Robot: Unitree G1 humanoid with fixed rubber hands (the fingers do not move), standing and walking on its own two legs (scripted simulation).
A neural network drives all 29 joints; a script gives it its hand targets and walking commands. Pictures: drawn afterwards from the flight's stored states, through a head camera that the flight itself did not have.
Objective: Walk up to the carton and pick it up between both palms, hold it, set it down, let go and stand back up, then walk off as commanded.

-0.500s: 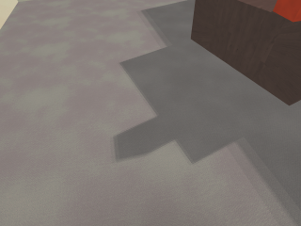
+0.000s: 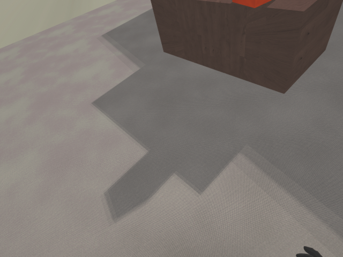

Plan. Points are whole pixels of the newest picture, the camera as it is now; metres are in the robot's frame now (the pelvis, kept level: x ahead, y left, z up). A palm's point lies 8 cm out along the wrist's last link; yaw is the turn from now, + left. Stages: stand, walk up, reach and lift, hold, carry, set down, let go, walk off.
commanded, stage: walk up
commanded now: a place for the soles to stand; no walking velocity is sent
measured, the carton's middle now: out of the picture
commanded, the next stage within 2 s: none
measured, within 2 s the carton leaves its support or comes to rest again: neither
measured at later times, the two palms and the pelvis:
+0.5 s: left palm (93, 194) +0.37 +0.32 -0.12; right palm (304, 233) +0.20 -0.26 -0.12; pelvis +0.22 +0.06 -0.02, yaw -17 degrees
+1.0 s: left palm (119, 133) +0.60 +0.26 -0.10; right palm (288, 159) +0.41 -0.31 -0.13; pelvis +0.42 +0.02 -0.01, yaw -28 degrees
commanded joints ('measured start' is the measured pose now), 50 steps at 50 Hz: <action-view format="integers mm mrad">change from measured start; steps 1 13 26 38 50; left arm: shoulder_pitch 99 103 -61 346 80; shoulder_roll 324 329 276 493 355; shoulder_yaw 147 151 82 163 134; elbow -51 -70 -56 12 -67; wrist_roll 7 20 -16 2 -4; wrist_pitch -57 -70 -44 -81 -121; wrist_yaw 42 66 17 63 99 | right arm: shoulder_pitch -147 -215 121 42 -86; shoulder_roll -244 -226 -245 -178 -217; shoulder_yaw -60 -62 -69 -38 -57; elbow -172 -212 -168 -284 -225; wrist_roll -30 -26 -46 7 -16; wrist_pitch -33 -66 -89 -51 -17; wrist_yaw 23 8 -2 14 32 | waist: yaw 45 48 -65 144 11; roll -258 -303 34 -417 -263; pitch -50 -9 59 -117 28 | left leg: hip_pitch -334 -228 387 -339 -283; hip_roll -3 -38 241 -128 55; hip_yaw -162 -186 -137 -48 -145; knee -74 -347 -667 318 -22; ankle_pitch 76 51 404 -118 54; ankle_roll -5 23 150 5 6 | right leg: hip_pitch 428 454 -426 519 167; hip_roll -206 -190 -134 -351 -258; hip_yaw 438 463 -23 764 344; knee -316 -127 551 -211 -164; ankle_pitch -20 438 15 25 83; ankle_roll -79 -140 43 -244 -184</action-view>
